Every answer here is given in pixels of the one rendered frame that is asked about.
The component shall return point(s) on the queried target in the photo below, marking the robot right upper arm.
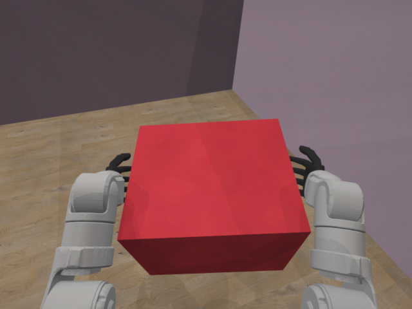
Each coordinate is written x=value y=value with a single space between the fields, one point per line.
x=321 y=296

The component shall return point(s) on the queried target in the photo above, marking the robot right forearm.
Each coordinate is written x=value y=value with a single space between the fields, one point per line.
x=339 y=241

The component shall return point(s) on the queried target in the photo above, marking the robot left hand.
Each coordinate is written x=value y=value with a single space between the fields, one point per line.
x=113 y=166

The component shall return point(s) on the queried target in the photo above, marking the carton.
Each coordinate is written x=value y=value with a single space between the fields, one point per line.
x=212 y=197

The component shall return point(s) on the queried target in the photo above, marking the robot right hand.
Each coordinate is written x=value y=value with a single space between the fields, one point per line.
x=314 y=165

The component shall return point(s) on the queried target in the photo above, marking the robot left forearm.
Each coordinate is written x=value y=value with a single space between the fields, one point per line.
x=88 y=231

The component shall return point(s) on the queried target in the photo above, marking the robot left upper arm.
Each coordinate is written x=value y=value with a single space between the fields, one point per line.
x=81 y=295

